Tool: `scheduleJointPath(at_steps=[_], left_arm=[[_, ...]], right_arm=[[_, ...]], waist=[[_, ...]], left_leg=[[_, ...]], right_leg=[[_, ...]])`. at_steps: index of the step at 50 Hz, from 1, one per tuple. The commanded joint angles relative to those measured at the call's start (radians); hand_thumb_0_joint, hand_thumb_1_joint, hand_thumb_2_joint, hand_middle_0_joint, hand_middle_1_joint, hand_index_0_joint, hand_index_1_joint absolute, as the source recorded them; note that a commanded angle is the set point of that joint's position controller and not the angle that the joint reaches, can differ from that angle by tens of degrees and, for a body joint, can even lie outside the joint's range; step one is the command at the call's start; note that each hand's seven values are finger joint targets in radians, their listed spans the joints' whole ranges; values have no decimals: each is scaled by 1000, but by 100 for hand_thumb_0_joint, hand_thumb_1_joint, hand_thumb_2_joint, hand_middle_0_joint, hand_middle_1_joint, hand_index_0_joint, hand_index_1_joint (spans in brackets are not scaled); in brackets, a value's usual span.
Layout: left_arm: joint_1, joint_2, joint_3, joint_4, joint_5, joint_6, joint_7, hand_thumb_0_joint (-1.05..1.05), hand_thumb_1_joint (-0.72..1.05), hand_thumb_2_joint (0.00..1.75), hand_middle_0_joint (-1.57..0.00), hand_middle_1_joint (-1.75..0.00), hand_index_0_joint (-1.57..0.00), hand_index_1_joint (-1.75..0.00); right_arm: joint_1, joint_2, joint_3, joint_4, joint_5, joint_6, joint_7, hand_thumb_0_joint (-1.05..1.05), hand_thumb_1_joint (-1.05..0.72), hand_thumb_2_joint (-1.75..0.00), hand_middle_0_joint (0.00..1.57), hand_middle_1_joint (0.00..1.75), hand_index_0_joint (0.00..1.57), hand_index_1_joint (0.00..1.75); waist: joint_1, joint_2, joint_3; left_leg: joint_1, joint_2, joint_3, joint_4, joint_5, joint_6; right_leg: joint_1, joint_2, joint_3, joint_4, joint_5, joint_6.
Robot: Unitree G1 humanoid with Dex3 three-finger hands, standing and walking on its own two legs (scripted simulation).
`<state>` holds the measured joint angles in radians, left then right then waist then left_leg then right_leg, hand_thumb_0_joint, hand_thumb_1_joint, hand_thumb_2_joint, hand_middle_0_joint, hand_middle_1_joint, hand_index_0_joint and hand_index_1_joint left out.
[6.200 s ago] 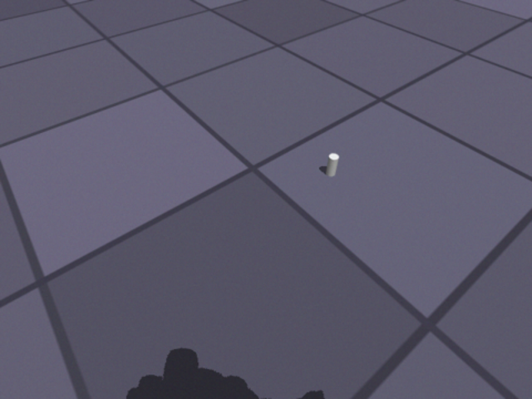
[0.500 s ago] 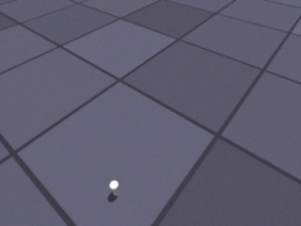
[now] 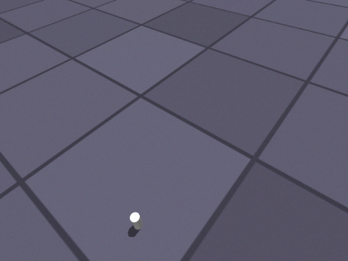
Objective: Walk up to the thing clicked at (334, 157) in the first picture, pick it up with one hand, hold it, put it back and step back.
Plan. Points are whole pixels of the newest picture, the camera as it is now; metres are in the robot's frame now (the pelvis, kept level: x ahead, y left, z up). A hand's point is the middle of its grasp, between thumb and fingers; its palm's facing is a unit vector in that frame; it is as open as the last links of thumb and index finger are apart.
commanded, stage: walk up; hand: left
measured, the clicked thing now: (136, 221) +0.46 +0.24 -0.72
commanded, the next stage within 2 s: stand in 0.32 s
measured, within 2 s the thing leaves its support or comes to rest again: neither
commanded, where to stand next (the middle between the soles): +0.07 +0.02 m, yaw +1 degrees
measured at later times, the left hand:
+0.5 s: hand out of the picture +0.09 +0.26 -0.15, palm faces -0.04 -0.94 -0.35, open 7.4 cm
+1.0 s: hand out of the picture +0.08 +0.25 -0.15, palm faces -0.04 -0.93 -0.35, open 7.4 cm
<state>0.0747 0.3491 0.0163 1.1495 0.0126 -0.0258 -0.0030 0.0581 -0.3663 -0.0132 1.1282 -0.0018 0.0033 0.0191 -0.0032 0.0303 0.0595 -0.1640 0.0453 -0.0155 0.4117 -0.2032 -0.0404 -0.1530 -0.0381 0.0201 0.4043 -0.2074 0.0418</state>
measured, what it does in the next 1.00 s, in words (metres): stands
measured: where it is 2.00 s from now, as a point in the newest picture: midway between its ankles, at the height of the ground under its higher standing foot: outside the picture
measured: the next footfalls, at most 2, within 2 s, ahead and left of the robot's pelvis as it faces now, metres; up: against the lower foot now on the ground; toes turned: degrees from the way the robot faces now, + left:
none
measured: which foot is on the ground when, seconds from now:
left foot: down 0.00-1.00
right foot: down 0.00-1.00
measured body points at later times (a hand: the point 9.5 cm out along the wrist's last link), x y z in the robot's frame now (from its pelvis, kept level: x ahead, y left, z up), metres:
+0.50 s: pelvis +0.00 +0.00 +0.00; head +0.02 +0.00 +0.45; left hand +0.10 +0.30 -0.13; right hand +0.07 -0.30 -0.13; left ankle +0.01 +0.15 -0.74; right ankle +0.01 -0.15 -0.74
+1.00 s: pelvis +0.00 -0.01 +0.00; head +0.02 -0.01 +0.45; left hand +0.08 +0.30 -0.13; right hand +0.08 -0.31 -0.13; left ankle +0.01 +0.15 -0.74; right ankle +0.01 -0.15 -0.74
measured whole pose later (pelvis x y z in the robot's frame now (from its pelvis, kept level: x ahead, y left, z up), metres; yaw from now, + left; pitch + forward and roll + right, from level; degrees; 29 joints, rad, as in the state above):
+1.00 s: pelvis +0.00 -0.01 +0.00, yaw +0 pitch -2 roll +0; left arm 0.11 0.35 0.00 1.13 0.01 -0.01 -0.01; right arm 0.08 -0.35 -0.01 1.14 -0.01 0.00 0.02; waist -0.01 0.01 0.06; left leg -0.14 0.05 -0.01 0.34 -0.17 -0.05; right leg -0.14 -0.03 0.02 0.35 -0.18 0.03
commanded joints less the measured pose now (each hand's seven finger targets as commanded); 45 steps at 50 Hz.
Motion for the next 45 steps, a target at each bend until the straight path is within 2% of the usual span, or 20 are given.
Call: scheduleJointPath(at_steps=[1,6,11,15,16,19,24,27,29,33,35,38,40,43,44,45], left_arm=[[-67,226,40,-62,-3,-24,14,0,90,90,-20,-30,-20,-30],[-70,223,40,-64,-4,-18,12,0,90,90,-20,-30,-20,-30],[-60,216,40,-63,-3,-16,10,0,90,90,-20,-30,-20,-30],[-59,220,40,-62,-3,-16,11,0,90,90,-20,-30,-20,-30],[-58,224,37,-64,-6,-11,11,0,90,90,-20,-30,-20,-30],[-45,210,35,-68,-9,-6,9,0,90,90,-20,-30,-20,-30],[-43,219,34,-71,-10,-7,10,0,90,90,-20,-30,-20,-30],[-42,217,32,-73,-6,-4,9,0,90,90,-20,-30,-20,-30],[-36,219,29,-70,-5,-5,8,0,90,90,-20,-30,-20,-30],[-33,220,30,-72,-4,-3,7,0,90,90,-20,-30,-20,-30],[-27,222,29,-73,-3,-5,8,0,90,90,-20,-30,-20,-30],[-24,219,28,-78,-4,-7,7,0,90,90,-20,-30,-20,-30],[-28,227,30,-81,-5,-7,8,0,90,90,-20,-30,-20,-30],[-29,229,29,-78,-4,-6,8,0,90,90,-20,-30,-20,-30],[-21,225,28,-81,-2,-7,8,0,90,90,-20,-30,-20,-30],[-18,223,26,-81,-5,-6,7,0,90,90,-20,-30,-20,-30]], right_arm=[[-39,-200,-42,-50,-3,-18,-11,0,-90,-90,20,30,20,30],[-32,-202,-41,-49,-6,-21,-12,0,-90,-90,20,30,20,30],[-25,-201,-41,-50,-6,-25,-14,0,-90,-90,20,30,20,30],[-18,-194,-41,-53,-3,-24,-14,0,-90,-90,20,30,20,30],[-28,-196,-41,-57,-10,-27,-17,0,-90,-90,20,30,20,30],[-26,-214,-45,-51,-11,-32,-21,0,-90,-90,20,30,20,30],[-16,-196,-41,-47,-7,-31,-20,0,-90,-90,20,30,20,30],[-35,-199,-42,-47,-8,-27,-20,0,-90,-90,20,30,20,30],[-30,-189,-39,-44,-8,-26,-18,0,-90,-90,20,30,20,30],[-31,-195,-38,-41,-9,-25,-16,0,-90,-90,20,30,20,30],[-26,-196,-39,-41,-9,-24,-15,0,-90,-90,20,30,20,30],[-26,-198,-39,-42,-10,-28,-15,0,-90,-90,20,30,20,30],[-22,-195,-38,-42,-12,-28,-16,0,-90,-90,20,30,20,30],[-17,-191,-37,-40,-10,-24,-14,0,-90,-90,20,30,20,30],[-22,-201,-41,-43,-11,-26,-14,0,-90,-90,20,30,20,30],[-17,-198,-39,-39,-9,-26,-14,0,-90,-90,20,30,20,30]], waist=[[-5,-46,-95],[0,-19,-86],[2,-2,-98],[0,-22,-103],[-5,-62,-73],[-1,-18,-98],[-9,-22,-132],[-5,-18,-110],[-8,-41,-94],[-7,-19,-75],[-8,-37,-75],[-6,-28,-91],[-8,-35,-99],[-10,-56,-76],[-6,-43,-92],[-7,-34,-83]], left_leg=[[33,71,-44,-76,91,60],[16,72,-50,-105,57,57],[5,78,-56,-117,73,59],[30,74,-44,-101,115,58],[25,84,-67,-126,135,43],[53,89,-58,-115,177,44],[75,87,-48,-111,207,41],[63,82,-47,-123,118,40],[69,84,-50,-125,134,38],[53,78,-49,-135,57,38],[63,79,-48,-130,56,41],[79,84,-48,-123,113,41],[65,83,-47,-127,108,39],[51,77,-46,-127,66,40],[74,85,-45,-119,90,45],[61,80,-47,-126,88,41]], right_leg=[[11,-79,63,-88,104,-53],[19,-73,59,-78,97,-51],[53,-67,51,-71,115,-50],[44,-72,56,-77,140,-49],[14,-74,53,-78,127,-49],[30,-78,59,-80,164,-47],[53,-85,60,-76,204,-50],[26,-80,59,-99,120,-48],[8,-81,59,-105,129,-50],[-11,-79,65,-118,69,-48],[-21,-82,71,-128,57,-48],[-9,-85,71,-118,119,-51],[8,-83,67,-110,117,-52],[-12,-82,74,-130,47,-52],[-11,-86,73,-123,84,-55],[-12,-82,74,-126,80,-53]])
